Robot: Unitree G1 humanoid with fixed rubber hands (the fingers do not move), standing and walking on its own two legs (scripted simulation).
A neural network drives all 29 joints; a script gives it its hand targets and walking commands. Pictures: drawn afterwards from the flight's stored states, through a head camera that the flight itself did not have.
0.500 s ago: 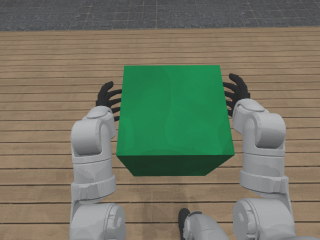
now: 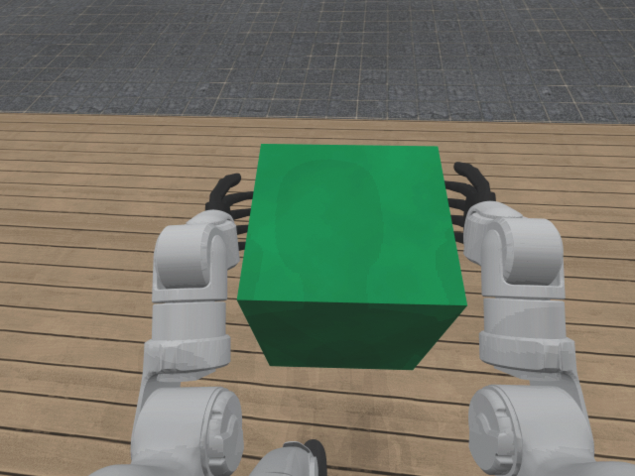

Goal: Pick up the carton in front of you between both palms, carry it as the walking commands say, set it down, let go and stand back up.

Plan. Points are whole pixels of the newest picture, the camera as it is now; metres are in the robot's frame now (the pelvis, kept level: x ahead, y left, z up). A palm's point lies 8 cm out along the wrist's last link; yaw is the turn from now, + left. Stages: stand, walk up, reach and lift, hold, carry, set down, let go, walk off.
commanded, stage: carry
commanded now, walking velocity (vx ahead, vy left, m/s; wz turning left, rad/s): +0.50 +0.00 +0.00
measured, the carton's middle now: (344, 268) +0.36 +0.01 +0.04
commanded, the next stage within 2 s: none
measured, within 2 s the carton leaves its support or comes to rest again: neither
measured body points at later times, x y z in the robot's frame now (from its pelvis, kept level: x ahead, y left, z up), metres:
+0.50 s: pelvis +0.24 +0.00 -0.04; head +0.28 -0.01 +0.41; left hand +0.62 +0.14 +0.07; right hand +0.62 -0.16 +0.08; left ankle +0.18 +0.06 -0.76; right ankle +0.30 -0.09 -0.78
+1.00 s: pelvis +0.30 +0.00 -0.04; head +0.32 +0.01 +0.41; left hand +0.67 +0.16 +0.07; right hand +0.68 -0.14 +0.07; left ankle +0.21 +0.08 -0.76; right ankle +0.31 -0.09 -0.77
